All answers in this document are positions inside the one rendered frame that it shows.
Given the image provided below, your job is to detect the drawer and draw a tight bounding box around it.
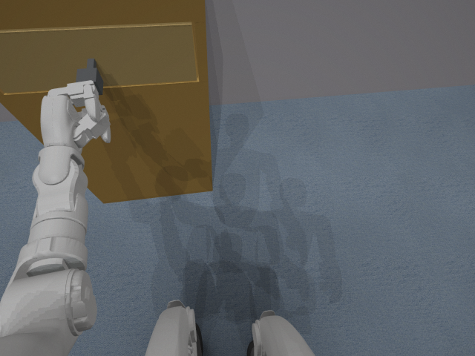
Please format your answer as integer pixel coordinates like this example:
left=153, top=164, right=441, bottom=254
left=0, top=22, right=197, bottom=93

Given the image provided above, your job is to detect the handle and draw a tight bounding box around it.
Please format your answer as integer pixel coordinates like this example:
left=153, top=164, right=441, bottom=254
left=76, top=59, right=103, bottom=95

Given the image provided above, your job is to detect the robot left upper arm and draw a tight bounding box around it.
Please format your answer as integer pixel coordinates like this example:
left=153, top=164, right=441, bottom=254
left=0, top=268, right=97, bottom=356

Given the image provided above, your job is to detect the robot left forearm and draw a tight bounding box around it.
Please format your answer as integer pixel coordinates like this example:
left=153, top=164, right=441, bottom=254
left=0, top=145, right=88, bottom=337

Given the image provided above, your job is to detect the cabinet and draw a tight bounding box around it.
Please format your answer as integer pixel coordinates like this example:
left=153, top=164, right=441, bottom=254
left=0, top=0, right=213, bottom=204

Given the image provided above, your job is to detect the left robot thigh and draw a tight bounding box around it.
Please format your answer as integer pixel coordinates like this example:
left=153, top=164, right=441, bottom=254
left=145, top=306, right=197, bottom=356

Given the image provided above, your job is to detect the robot thigh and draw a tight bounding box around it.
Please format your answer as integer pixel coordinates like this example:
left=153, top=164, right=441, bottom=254
left=252, top=315, right=315, bottom=356
left=145, top=306, right=197, bottom=356

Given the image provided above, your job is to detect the right robot thigh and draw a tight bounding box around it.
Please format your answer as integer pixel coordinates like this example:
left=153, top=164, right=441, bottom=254
left=252, top=315, right=315, bottom=356

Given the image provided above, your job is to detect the left robot hand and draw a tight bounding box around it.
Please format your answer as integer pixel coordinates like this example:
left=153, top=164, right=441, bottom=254
left=41, top=80, right=111, bottom=154

